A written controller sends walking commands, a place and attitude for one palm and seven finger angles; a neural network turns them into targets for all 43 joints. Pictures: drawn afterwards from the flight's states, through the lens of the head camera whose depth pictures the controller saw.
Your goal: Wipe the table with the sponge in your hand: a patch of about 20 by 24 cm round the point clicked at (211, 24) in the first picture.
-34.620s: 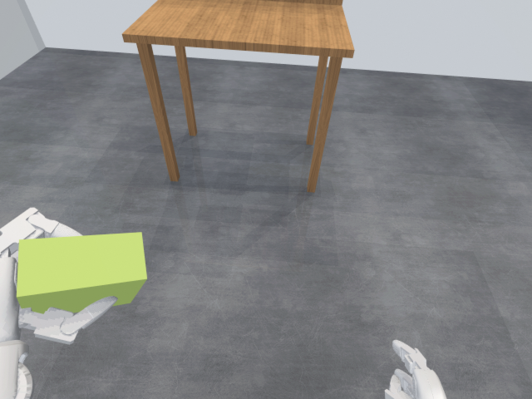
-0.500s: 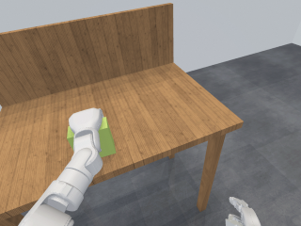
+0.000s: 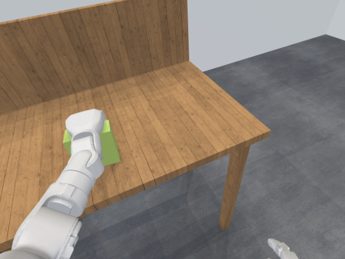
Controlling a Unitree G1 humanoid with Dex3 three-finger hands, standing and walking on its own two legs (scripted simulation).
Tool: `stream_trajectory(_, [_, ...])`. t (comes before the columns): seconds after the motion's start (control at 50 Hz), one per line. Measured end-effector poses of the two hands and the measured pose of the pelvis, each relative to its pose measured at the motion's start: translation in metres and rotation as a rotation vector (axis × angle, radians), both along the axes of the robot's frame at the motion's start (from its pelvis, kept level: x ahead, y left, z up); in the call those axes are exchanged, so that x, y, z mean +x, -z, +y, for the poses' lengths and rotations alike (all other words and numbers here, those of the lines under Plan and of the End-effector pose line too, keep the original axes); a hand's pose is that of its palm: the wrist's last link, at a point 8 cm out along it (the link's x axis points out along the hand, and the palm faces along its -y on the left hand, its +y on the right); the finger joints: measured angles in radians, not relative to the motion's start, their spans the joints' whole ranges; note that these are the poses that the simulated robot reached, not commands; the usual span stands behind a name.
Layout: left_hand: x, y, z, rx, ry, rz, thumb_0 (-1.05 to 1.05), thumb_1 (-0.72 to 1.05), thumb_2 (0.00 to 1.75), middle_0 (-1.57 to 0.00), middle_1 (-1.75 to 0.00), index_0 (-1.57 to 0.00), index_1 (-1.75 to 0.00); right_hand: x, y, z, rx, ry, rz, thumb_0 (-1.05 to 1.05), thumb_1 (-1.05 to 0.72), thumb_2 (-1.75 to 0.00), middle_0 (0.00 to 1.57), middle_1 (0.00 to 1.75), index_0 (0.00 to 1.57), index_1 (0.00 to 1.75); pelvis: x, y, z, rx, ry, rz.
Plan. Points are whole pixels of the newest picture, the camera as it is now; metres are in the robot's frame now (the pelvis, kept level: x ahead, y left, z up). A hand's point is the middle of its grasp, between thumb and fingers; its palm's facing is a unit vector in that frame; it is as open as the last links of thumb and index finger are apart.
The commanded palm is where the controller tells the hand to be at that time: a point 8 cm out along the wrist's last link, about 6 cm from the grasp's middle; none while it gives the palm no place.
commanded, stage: wipe forward along the third lane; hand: left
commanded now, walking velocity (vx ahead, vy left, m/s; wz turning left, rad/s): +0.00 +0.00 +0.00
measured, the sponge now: (95, 151) +0.38 +0.24 +0.06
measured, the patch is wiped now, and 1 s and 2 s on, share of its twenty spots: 0.90 0.95 0.95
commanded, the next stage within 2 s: wipe back along the third lane in 0.54 s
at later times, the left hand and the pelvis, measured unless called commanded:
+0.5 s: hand (90, 126) +0.44 +0.26 +0.10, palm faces -0.06 -0.03 -1.00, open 9.7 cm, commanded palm +0.43 +0.27 +0.13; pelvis +0.01 +0.02 +0.00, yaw -1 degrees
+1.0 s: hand (88, 125) +0.45 +0.27 +0.10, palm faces +0.01 -0.02 -1.00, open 9.7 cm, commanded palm +0.41 +0.25 +0.13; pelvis +0.03 +0.06 +0.01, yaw -1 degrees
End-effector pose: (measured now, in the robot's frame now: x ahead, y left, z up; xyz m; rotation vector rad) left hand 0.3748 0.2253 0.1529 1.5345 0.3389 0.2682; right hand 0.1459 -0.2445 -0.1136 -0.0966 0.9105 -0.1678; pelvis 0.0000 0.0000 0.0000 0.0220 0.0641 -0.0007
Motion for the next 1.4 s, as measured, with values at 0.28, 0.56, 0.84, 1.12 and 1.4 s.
stream_trajectory(0.28, [0.026,0.000,0.011,0.004,0.007,0.012,0.02,-0.55,1.14,-0.78,-1.40,-0.83,-1.32,-0.020,0.005,-0.004,-0.016,0.038,0.080,0.01,-0.91,-0.90,0.20,0.30,0.20,0.29,0.007,-0.001,0.006,-0.006,0.004,0.032])
stream_trajectory(0.56, [0.054,-0.001,0.030,-0.001,0.008,0.026,0.02,-0.54,1.14,-0.78,-1.40,-0.82,-1.33,-0.041,0.004,0.002,-0.032,0.081,0.142,0.00,-0.91,-0.90,0.20,0.30,0.20,0.29,0.012,-0.002,0.020,-0.019,0.015,0.067])
stream_trajectory(0.84, [0.056,0.003,0.036,-0.006,0.027,-0.023,0.01,-0.54,1.14,-0.77,-1.42,-0.81,-1.35,-0.041,0.003,0.031,-0.007,0.091,0.170,0.01,-0.91,-0.90,0.20,0.30,0.20,0.29,0.022,-0.006,0.045,-0.029,0.026,0.068])
stream_trajectory(1.12, [0.046,0.003,0.035,-0.003,0.018,-0.073,0.00,-0.49,1.11,-0.73,-1.43,-0.77,-1.36,0.045,-0.020,0.080,0.040,-0.020,0.015,0.01,-0.91,-0.90,0.20,0.30,0.20,0.29,0.036,-0.008,0.070,-0.034,0.018,0.042])
stream_trajectory(1.4, [0.015,0.002,0.022,-0.023,0.038,-0.128,0.02,-0.46,1.08,-0.71,-1.43,-0.75,-1.37,0.127,-0.049,0.118,0.114,-0.176,-0.116,0.01,-0.91,-0.90,0.20,0.30,0.20,0.29,0.054,-0.007,0.077,-0.036,0.002,0.003])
